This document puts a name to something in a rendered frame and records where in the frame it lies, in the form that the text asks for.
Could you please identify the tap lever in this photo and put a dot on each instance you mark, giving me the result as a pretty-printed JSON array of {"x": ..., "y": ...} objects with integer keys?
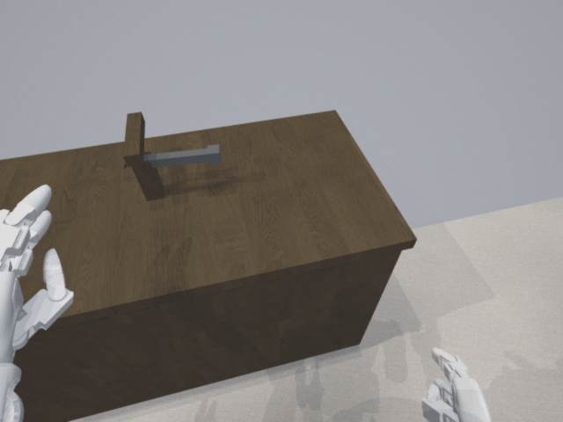
[{"x": 212, "y": 155}]

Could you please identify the robot left forearm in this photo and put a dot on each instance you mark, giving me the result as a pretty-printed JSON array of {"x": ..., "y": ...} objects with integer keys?
[{"x": 11, "y": 406}]

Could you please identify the right robot hand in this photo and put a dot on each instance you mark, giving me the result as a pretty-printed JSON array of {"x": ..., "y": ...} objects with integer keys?
[{"x": 462, "y": 402}]

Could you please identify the counter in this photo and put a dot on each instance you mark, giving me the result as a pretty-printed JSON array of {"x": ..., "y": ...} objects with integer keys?
[{"x": 191, "y": 274}]

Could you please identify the left robot hand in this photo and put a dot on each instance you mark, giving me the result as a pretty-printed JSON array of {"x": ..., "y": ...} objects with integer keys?
[{"x": 20, "y": 231}]

